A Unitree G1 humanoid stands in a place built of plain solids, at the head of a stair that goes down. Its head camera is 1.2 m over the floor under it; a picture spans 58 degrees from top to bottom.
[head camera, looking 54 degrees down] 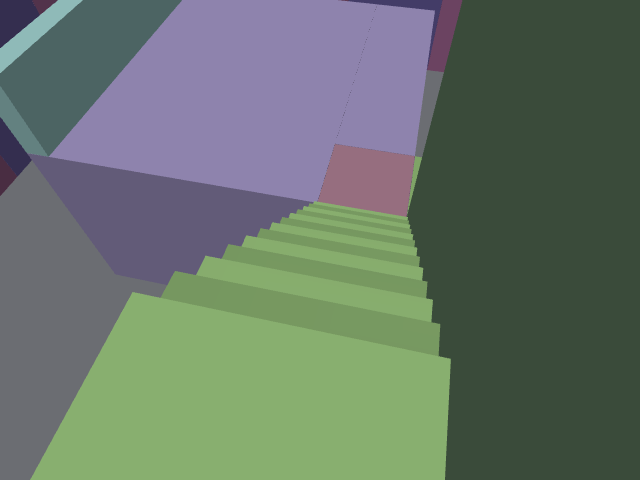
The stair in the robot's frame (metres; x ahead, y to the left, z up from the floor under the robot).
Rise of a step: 0.19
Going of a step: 0.20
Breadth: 1.09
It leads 13 degrees to the right of straight ahead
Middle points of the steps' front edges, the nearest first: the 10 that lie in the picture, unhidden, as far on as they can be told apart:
0.55 0.06 0.00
0.75 0.02 -0.19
0.94 -0.03 -0.38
1.14 -0.07 -0.56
1.33 -0.12 -0.75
1.53 -0.16 -0.94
1.72 -0.20 -1.13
1.92 -0.25 -1.31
2.11 -0.29 -1.50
2.31 -0.34 -1.69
